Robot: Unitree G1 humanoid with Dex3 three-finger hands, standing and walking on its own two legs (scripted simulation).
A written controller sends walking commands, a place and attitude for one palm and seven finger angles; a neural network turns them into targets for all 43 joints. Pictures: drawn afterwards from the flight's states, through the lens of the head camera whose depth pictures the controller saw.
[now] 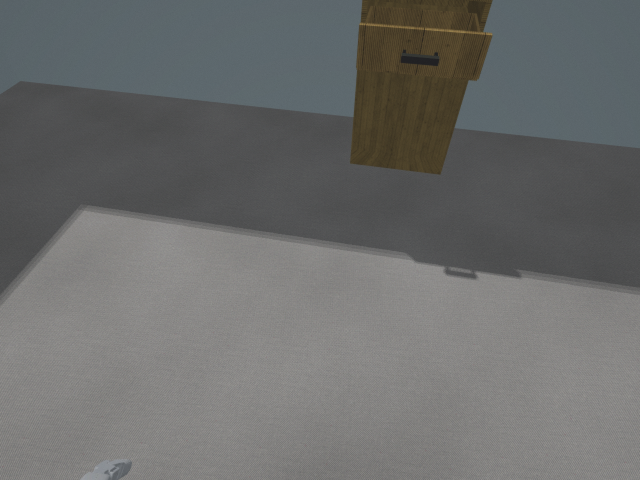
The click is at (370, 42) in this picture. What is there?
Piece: drawer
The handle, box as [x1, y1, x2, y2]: [400, 50, 438, 65]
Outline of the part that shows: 401,55 400,62 437,65 438,56 436,52 433,56 408,54 405,52 405,50 403,50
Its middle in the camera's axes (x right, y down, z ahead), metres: +0.32 -0.59 +1.25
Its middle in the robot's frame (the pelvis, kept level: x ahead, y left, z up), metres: +1.34 -0.26 -0.06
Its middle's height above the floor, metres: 0.71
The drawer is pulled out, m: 0.30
